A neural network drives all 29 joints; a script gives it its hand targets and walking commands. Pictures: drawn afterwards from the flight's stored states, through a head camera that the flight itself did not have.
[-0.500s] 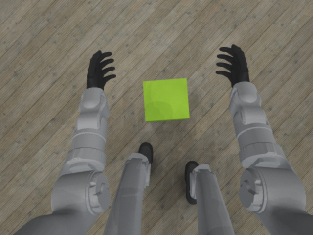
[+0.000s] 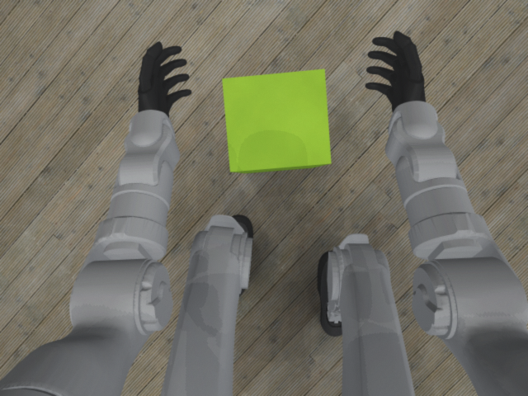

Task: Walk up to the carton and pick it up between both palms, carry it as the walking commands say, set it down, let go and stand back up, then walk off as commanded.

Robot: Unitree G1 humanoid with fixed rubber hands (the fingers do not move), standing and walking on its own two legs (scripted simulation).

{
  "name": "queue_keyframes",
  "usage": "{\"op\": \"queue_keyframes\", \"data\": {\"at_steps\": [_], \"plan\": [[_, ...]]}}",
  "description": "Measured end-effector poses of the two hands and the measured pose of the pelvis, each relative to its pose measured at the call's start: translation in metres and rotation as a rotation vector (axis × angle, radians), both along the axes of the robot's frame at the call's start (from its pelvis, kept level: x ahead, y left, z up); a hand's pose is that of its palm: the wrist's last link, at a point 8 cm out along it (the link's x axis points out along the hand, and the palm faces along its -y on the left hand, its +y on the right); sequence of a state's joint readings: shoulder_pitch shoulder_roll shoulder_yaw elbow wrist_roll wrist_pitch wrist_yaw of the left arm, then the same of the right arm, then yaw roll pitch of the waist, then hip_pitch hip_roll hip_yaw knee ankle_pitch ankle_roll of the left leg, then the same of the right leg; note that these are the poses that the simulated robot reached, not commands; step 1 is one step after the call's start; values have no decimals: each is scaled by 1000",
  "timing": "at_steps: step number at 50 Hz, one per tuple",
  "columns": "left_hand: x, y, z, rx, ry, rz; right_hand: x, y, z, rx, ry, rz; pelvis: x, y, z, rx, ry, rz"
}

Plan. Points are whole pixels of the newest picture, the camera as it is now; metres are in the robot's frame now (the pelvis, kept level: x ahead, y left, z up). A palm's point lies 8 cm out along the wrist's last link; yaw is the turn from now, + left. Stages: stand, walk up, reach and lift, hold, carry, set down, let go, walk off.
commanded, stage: reach and lift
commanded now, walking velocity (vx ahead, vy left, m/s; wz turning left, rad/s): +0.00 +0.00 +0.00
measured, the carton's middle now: (276, 132) +0.46 +0.06 -0.36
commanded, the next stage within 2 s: none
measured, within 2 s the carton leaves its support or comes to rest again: leaves its support in 1.92 s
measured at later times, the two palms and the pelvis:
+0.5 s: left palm (186, 122) +0.45 +0.23 -0.28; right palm (372, 116) +0.50 -0.10 -0.28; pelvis -0.02 +0.00 -0.10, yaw +0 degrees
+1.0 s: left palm (189, 119) +0.46 +0.22 -0.28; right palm (365, 115) +0.50 -0.09 -0.29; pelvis -0.03 +0.00 -0.11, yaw +0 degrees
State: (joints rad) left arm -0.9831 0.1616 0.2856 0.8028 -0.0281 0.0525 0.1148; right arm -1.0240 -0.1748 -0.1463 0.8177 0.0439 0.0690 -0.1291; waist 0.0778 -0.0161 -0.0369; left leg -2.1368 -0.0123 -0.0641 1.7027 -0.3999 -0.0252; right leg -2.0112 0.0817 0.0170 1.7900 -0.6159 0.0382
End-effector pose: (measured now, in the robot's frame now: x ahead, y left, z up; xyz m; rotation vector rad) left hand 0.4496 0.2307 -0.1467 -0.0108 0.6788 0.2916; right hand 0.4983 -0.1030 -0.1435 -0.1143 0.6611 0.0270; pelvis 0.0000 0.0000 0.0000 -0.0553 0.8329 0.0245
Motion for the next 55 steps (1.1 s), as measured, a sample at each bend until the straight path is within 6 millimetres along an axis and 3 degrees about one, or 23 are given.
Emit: {"op": "queue_keyframes", "data": {"at_steps": [22, 27, 34, 44, 55], "plan": [[-1, -9, -122, -18, 64, -15, -1, 4, -120, -3, 58, 15, -22, -3, -86, 17, -108, -20], [2, 1, -137, 5, 72, -18, -1, 5, -141, 3, 67, 23, -25, -3, -101, 21, -146, -26], [9, 2, -137, 9, 63, -24, 2, 6, -145, 17, 41, 32, -25, -1, -110, 27, -169, -27], [8, -5, -138, -2, 73, -24, 1, 5, -142, 4, 51, 48, -25, -3, -107, 29, -146, -38], [12, -15, -136, -8, 68, -43, 2, 23, -141, 22, 46, 75, -25, -3, -104, 32, -137, -39]]}}
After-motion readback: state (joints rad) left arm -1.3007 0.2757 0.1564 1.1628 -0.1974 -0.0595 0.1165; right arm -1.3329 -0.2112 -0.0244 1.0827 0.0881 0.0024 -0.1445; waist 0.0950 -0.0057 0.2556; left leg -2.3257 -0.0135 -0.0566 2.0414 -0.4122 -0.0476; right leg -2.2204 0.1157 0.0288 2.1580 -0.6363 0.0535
